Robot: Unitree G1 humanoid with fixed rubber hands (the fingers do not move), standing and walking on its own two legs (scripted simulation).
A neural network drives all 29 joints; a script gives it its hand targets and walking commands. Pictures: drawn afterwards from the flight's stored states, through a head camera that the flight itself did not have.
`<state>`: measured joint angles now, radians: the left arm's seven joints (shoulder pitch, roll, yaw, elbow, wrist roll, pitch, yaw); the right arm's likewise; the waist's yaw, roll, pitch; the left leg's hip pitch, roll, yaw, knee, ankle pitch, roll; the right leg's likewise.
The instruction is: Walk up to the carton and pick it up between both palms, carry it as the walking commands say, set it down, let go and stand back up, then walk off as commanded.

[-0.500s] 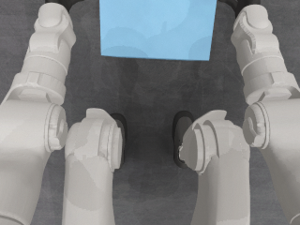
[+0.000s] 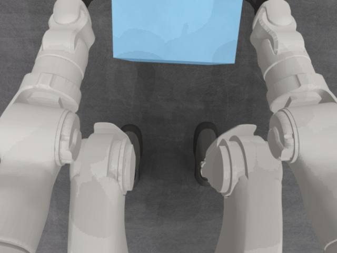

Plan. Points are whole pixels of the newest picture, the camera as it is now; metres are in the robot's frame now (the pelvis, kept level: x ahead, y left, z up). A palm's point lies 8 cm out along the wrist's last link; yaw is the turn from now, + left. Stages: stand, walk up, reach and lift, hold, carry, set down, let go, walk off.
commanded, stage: reach and lift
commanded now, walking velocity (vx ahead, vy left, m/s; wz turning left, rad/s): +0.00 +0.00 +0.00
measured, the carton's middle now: (174, 12) +0.53 -0.01 -0.26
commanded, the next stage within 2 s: none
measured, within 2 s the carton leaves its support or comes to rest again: leaves its support in 0.84 s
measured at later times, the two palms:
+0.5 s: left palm out of the picture +0.53 +0.14 -0.18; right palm out of the picture +0.54 -0.16 -0.18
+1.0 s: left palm out of the picture +0.53 +0.15 -0.16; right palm out of the picture +0.54 -0.15 -0.16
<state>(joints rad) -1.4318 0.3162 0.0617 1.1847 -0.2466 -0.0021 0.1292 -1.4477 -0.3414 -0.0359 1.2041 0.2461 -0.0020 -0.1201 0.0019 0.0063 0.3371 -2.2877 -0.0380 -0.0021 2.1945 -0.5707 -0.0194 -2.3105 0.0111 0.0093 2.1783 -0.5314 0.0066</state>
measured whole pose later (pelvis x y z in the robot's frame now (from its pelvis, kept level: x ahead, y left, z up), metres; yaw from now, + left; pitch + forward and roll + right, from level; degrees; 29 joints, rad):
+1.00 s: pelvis +0.01 +0.00 -0.01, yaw +0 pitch +37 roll +1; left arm -1.32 0.22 0.20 0.99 -0.10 0.16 0.14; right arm -1.37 -0.24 -0.19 1.05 0.09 0.15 -0.15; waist 0.00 0.00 0.27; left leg -2.28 -0.08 -0.02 2.24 -0.60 -0.04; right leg -2.30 0.06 0.02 2.22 -0.56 0.03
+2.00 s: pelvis +0.01 +0.00 +0.08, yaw +0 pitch +45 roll +2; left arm -1.12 0.04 0.43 0.71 0.15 0.32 0.09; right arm -1.15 -0.07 -0.42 0.75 -0.15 0.31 -0.12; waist 0.01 -0.02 -0.07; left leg -2.17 -0.11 -0.05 1.92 -0.55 -0.06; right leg -2.20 0.12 0.07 1.92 -0.51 0.05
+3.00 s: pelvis +0.03 +0.00 +0.19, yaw +0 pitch +40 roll +1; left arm -0.86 -0.06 0.44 0.66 0.22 0.34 0.07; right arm -0.89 0.04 -0.44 0.70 -0.22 0.32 -0.10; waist 0.01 -0.01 -0.21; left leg -1.74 -0.12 -0.09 1.56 -0.51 -0.05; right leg -1.76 0.13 0.10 1.55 -0.48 0.04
